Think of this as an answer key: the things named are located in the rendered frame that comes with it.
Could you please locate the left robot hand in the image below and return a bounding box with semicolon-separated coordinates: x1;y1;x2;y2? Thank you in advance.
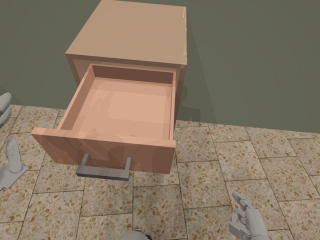
0;92;27;191

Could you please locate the left robot shin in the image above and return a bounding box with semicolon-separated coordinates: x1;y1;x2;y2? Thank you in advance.
134;229;146;236

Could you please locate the handle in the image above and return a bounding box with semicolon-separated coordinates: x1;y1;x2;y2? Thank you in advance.
75;153;132;182

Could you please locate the right robot hand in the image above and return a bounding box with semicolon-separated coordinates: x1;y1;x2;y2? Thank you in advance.
229;191;269;240

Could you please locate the drawer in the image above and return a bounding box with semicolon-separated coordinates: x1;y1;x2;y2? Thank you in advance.
31;63;176;174

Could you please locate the cabinet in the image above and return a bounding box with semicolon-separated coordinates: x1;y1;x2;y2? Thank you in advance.
65;0;187;136

